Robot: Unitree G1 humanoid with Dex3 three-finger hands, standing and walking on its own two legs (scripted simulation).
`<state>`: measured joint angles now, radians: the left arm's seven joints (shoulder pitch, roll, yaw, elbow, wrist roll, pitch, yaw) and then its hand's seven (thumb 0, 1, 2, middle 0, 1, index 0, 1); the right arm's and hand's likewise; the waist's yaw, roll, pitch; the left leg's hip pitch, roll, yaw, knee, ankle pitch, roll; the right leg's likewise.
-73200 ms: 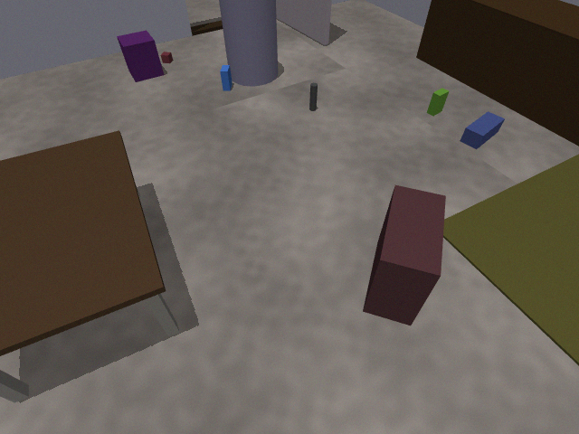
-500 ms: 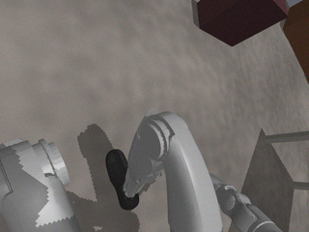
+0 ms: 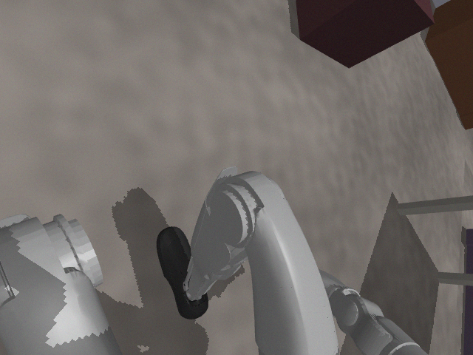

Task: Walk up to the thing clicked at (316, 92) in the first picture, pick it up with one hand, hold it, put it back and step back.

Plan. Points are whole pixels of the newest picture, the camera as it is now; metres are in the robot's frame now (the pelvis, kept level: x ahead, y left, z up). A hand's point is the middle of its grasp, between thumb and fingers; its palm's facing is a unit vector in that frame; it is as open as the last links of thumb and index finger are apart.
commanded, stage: close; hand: left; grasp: from the side
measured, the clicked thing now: out of the picture +0.47 +0.30 -0.21
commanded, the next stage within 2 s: settle in 0.02 s
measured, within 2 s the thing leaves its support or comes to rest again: leaves its support in 0.40 s
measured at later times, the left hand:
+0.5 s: hand out of the picture +0.46 +0.30 -0.16, palm faces +0.31 -0.95 -0.03, open 5.9 cm
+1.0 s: hand out of the picture +0.45 +0.32 -0.04, palm faces +0.29 -0.95 -0.08, open 5.9 cm
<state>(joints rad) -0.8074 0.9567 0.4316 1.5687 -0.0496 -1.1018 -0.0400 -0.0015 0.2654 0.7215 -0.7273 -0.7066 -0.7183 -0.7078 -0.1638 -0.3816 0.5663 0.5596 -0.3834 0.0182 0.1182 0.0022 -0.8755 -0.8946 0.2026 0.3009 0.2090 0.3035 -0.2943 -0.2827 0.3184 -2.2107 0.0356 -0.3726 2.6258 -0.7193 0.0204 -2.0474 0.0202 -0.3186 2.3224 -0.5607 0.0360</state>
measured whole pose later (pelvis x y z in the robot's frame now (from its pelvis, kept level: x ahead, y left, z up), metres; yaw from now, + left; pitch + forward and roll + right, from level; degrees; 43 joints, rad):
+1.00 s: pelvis +0.01 -0.01 +0.02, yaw +5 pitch +24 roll -13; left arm -0.72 0.68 0.40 1.07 -0.08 -0.71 -0.15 0.05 0.04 1.16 -0.99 -1.13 -1.04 -1.10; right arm 0.05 -0.34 0.28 0.60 -0.19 0.07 0.11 0.00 -0.88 -0.89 0.20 0.30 0.21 0.30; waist -0.21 -0.08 0.07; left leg -2.26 0.04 -0.21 2.49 -0.68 0.03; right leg -2.15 -0.02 -0.20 2.30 -0.58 0.01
